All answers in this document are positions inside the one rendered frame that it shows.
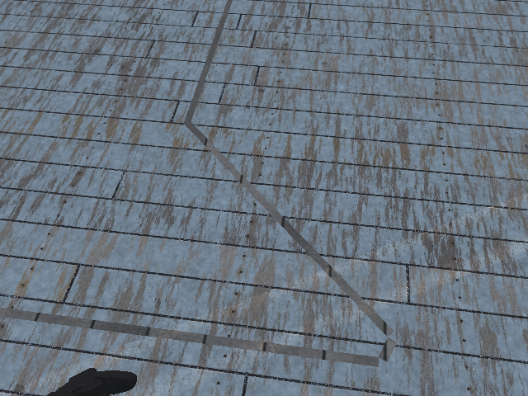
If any left robot hand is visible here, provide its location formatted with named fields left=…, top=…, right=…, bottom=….
left=47, top=368, right=137, bottom=396

